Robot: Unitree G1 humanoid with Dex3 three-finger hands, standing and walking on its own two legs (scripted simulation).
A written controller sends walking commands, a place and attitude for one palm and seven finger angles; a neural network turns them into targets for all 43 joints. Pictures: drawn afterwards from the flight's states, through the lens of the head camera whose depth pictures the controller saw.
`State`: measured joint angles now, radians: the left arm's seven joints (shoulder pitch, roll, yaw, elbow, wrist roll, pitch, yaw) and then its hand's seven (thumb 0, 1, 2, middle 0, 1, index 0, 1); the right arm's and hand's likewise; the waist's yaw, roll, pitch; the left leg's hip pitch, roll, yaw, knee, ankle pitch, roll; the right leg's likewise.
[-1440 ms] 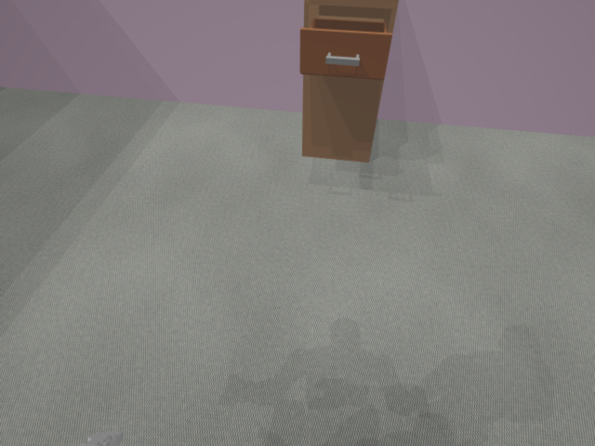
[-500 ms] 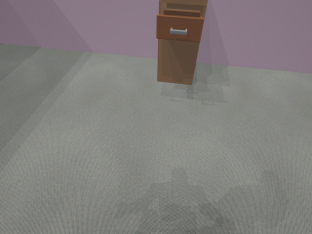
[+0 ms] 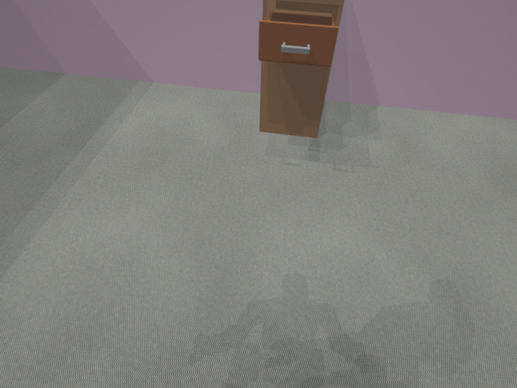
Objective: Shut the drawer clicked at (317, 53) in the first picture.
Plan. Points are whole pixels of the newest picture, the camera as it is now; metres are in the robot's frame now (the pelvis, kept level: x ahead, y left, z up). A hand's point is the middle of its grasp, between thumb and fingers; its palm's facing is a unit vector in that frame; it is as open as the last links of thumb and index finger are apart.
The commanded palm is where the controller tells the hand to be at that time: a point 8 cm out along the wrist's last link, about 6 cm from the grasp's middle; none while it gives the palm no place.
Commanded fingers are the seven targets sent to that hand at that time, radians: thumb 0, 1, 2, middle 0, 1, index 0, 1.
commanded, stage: walk to a spot facing it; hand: left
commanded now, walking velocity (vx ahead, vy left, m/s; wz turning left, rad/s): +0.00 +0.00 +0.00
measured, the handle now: (295, 47) +1.42 -0.07 -0.09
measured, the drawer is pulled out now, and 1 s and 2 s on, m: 0.28 0.28 0.28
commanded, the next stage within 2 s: none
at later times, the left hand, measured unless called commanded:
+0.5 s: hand out of the picture +0.10 +0.16 -0.19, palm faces -0.12 -0.97 -0.19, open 7.4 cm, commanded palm none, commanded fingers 0.00 0.90 0.90 -0.20 -0.30 -0.20 -0.30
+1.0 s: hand (191, 353) +0.23 +0.15 -0.21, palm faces -0.14 -0.98 -0.13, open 7.4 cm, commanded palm none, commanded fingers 0.00 0.90 0.90 -0.20 -0.30 -0.20 -0.30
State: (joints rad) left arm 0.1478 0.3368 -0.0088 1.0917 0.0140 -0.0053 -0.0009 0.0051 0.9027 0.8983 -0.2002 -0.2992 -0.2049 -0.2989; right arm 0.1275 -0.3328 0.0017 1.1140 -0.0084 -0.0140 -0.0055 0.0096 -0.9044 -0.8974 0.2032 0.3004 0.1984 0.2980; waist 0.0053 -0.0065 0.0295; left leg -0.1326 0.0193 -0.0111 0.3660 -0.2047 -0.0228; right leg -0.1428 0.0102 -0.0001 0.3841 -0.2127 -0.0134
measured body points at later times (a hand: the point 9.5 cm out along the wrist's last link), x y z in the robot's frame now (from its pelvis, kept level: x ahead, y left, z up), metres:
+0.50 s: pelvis +0.07 -0.03 -0.02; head +0.08 -0.04 +0.43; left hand +0.10 +0.21 -0.17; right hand -0.01 -0.25 -0.18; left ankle +0.00 +0.13 -0.74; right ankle +0.08 -0.11 -0.75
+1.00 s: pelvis +0.28 -0.02 -0.03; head +0.30 +0.00 +0.42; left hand +0.24 +0.20 -0.19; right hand +0.35 -0.27 -0.16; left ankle +0.39 +0.05 -0.75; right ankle +0.10 -0.11 -0.70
